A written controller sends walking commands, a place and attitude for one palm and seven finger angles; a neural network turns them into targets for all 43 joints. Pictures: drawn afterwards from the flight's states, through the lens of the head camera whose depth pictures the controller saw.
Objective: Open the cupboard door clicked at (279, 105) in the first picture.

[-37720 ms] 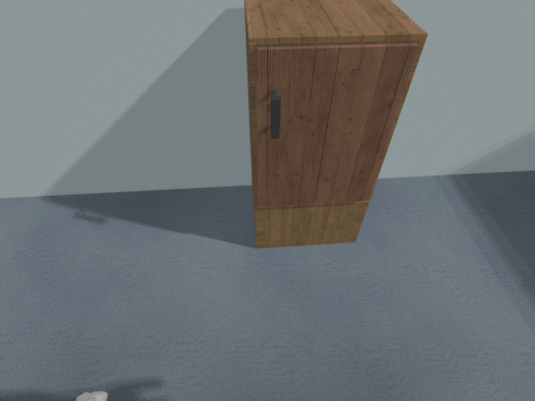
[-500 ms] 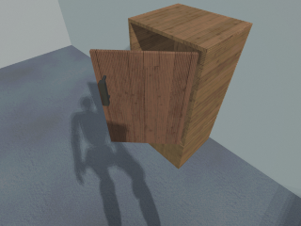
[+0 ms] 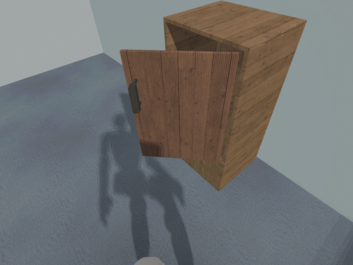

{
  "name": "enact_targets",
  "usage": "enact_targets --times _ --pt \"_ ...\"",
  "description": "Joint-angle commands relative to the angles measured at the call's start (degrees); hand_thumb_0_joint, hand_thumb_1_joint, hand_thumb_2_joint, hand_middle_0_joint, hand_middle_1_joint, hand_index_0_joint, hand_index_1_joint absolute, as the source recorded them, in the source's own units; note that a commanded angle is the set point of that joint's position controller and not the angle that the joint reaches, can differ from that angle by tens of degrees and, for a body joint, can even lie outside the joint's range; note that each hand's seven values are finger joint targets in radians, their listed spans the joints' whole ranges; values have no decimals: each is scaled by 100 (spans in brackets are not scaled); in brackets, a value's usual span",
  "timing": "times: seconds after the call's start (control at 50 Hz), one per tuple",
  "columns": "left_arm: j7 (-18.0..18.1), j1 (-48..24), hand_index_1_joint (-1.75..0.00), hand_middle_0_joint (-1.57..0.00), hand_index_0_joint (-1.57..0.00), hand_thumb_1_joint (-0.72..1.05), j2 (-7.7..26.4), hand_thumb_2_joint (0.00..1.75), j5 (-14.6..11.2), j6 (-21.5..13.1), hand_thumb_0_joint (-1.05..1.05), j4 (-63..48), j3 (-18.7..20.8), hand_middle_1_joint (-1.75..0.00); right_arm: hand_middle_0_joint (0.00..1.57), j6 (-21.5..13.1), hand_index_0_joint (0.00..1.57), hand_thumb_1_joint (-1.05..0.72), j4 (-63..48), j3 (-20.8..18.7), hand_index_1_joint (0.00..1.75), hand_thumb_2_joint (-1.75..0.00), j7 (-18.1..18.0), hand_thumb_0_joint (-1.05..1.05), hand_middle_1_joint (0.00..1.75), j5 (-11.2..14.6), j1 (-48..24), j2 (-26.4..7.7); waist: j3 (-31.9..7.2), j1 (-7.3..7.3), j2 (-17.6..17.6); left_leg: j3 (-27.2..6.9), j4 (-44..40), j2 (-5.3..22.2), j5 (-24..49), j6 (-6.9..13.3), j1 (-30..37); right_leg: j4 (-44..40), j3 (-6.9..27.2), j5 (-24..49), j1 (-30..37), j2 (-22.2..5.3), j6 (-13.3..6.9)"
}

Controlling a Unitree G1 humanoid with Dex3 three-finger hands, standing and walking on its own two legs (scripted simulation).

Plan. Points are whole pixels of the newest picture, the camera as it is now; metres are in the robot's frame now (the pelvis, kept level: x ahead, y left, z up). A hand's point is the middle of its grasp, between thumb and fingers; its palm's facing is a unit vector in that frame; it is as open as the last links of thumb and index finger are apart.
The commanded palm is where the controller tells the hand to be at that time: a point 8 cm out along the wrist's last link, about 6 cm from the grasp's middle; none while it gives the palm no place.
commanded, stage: shuffle to correct the standing spot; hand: left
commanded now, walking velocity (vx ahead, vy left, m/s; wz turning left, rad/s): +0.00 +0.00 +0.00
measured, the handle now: (136, 95) +0.73 +0.23 -0.02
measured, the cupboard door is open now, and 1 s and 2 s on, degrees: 43 43 43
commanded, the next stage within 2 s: come to a stop and stand still in 1.20 s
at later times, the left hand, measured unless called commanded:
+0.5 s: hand out of the picture +0.05 +0.16 -0.15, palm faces +0.02 -0.97 -0.23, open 7.4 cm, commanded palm none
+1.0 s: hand (114, 260) +0.17 +0.19 -0.15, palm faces -0.01 -0.98 -0.21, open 7.3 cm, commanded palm none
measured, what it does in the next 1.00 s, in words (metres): walks ahead: left foot, then right foot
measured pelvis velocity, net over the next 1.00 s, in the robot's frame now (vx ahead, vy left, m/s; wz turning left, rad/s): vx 0.12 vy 0.01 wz -0.06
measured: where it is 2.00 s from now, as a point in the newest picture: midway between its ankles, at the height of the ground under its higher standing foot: outside the picture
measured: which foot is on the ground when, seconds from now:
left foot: up 0.00-0.12, down 0.14-0.42, up 0.44-0.74, down 0.76-1.00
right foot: down 0.00-0.16, up 0.18-0.40, down 0.42-0.74, up 0.76-1.00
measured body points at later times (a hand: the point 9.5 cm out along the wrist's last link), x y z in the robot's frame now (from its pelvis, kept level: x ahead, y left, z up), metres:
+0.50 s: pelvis +0.00 -0.02 +0.01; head +0.02 -0.05 +0.45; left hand +0.05 +0.21 -0.13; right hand -0.08 -0.23 -0.16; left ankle -0.05 +0.10 -0.68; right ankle +0.01 -0.13 -0.72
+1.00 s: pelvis +0.12 +0.01 +0.01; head +0.14 -0.01 +0.46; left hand +0.17 +0.24 -0.13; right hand +0.14 -0.22 -0.15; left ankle +0.14 +0.12 -0.72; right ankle +0.13 -0.09 -0.70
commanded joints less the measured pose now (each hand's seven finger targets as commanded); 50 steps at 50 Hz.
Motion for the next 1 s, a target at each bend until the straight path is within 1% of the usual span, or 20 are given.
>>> enact_targets --times 0.0,0.08,0.12,0.14,0.16,0.22,0.34,0.36,0.38,0.4,0.42,0.44,0.54,0.68,0.7,0.72,0.74,0.76,0.88,0.98 --pt "122 -864 -30 -20 -20 90 1046 90 33 -254 0 -733 239 -30 20 -186 20 -90 -18 35 30 -90 -7 0 30 21 1208 -101 439 -479 -1060 367 -834 -96 -591 61 1283 -2632 1617 -2187 -1076 -954 -341" --pt "110 -37 -30 -20 -20 90 1067 90 -37 -160 0 -394 306 -30 20 -366 20 -90 133 202 30 -90 -79 0 30 14 1604 25 392 -246 -685 628 -4455 -161 -368 299 2434 -1928 1460 -2397 -346 -515 -47" --pt "29 -5 -30 -20 -20 90 570 90 -131 -199 0 -513 230 -30 20 -418 20 -90 153 119 30 -90 -164 0 30 -77 1694 -420 419 -255 786 -592 -5338 1095 -660 724 2576 332 471 -1494 -685 320 203" --pt "-42 -182 -30 -20 -20 90 627 90 -95 -185 0 -642 279 -30 20 -409 20 -90 34 79 30 -90 -207 0 30 -47 1286 -597 621 -172 1391 -1451 -5183 1849 -1015 1121 2194 1630 118 -1402 -1331 227 244" --pt "-29 -514 -30 -20 -20 90 736 90 -59 -156 0 -724 301 -30 20 -426 20 -90 -23 115 30 -90 -210 0 30 -45 881 -515 814 -60 1662 -1709 -5277 1954 -1387 1258 1563 2269 556 -1100 -1499 -124 189" --pt "-205 -763 -30 -20 -20 90 609 90 -45 -256 0 -801 244 -30 20 -575 20 -90 -114 132 30 -90 -158 0 30 -51 707 -575 1139 13 254 -1170 -5237 1612 -992 1155 1348 2383 264 -799 -1433 -301 124" --pt "-268 -855 -30 -20 -20 90 394 90 -58 -414 0 -755 151 -30 20 -571 20 -90 241 151 30 -90 -146 0 30 -63 1409 -603 642 -124 214 -592 -4410 1328 -655 986 1307 -238 -403 -784 489 -59 143" --pt "-238 -561 -30 -20 -20 90 527 90 -51 -452 0 -640 176 -30 20 -577 20 -90 250 175 30 -90 -138 0 30 -33 1435 -505 509 14 -30 -442 -3858 1098 -569 829 931 -805 -240 -606 1247 -82 90" --pt "-189 53 -30 -20 -20 90 824 90 -40 -517 0 -451 236 -30 20 -618 20 -90 190 214 30 -90 -112 0 30 25 1381 -345 277 284 -602 37 -2767 676 -652 576 76 -1200 802 -1020 2354 -768 -163" --pt "-132 764 -30 -20 -20 90 1417 90 -49 -544 0 -236 354 -30 20 -670 20 -90 -13 232 30 -90 -66 0 30 53 1261 -119 52 517 -1954 718 -1145 -13 -1267 280 -1151 -1912 2867 -1021 3262 -2144 -800" --pt "-121 1065 -30 -20 -20 90 1545 90 -112 -516 0 -165 395 -30 20 -670 20 -90 -262 170 30 -90 -31 0 30 -31 771 -372 -3 607 -1317 287 13 153 -1642 210 -1412 -2269 3462 -728 3013 -2608 -1219" --pt "-82 633 -30 -20 -20 90 1498 90 -107 -551 0 -219 371 -30 20 -621 20 -90 -230 108 30 -90 -11 0 30 -7 759 -366 -9 354 -1342 26 628 355 -1222 195 -1381 -2435 3544 -1828 2433 -2474 -1248" --pt "-70 -642 -30 -20 -20 90 1076 90 -49 -639 0 -456 247 -30 20 -443 20 -90 -101 121 30 -90 148 0 30 6 865 -163 597 -299 -1130 287 -419 647 192 3 -113 -2631 1101 -608 413 -1552 -610" --pt "-156 -586 -30 -20 -20 90 1222 90 -23 -457 0 -357 305 -30 20 -622 20 -90 -85 107 30 -90 87 0 30 25 1061 -263 463 -371 -496 698 -2955 231 531 -109 2304 -1503 634 -1241 -386 -1110 -342" --pt "-174 -542 -30 -20 -20 90 1024 90 -40 -411 0 -385 251 -30 20 -657 20 -90 8 55 30 -90 19 0 30 -3 1470 -522 254 -514 155 396 -3322 513 213 -32 2758 -599 405 -1211 -494 -827 -256" --pt "-204 -482 -30 -20 -20 90 697 90 -86 -392 0 -500 215 -30 20 -688 20 -90 27 -52 30 -90 -42 0 30 -103 1864 -1022 125 -612 1423 -1340 -4051 1719 -190 512 3065 979 -245 -1897 -1232 -127 8" --pt "-204 -608 -30 -20 -20 90 573 90 -78 -453 0 -669 171 -30 20 -624 20 -90 5 -76 30 -90 -73 0 30 -96 2053 -1262 104 -640 1598 -2279 -4662 2369 -409 1068 2920 2246 -299 -2375 -1635 44 33" --pt "-174 -784 -30 -20 -20 90 620 90 -45 -474 0 -739 145 -30 20 -597 20 -90 -62 -70 30 -90 -67 0 30 -96 1787 -1174 123 -589 1234 -2371 -4781 2416 -1112 1320 2400 3068 -56 -2235 -1714 -202 -65" --pt "-258 -647 -30 -20 -20 90 422 90 -42 -383 0 -491 95 -30 20 -709 20 -90 -285 92 30 -90 -91 0 30 -71 534 -608 53 -52 400 -450 -4664 1541 658 1054 1304 1709 -219 -1115 -470 -590 143" --pt "-186 -48 -30 -20 -20 90 572 90 -13 -466 0 -286 93 -30 20 -558 20 -90 -153 107 30 -90 -33 0 30 -4 513 -542 46 257 -250 90 -3470 1053 -171 654 667 -847 -341 -186 1471 -378 223"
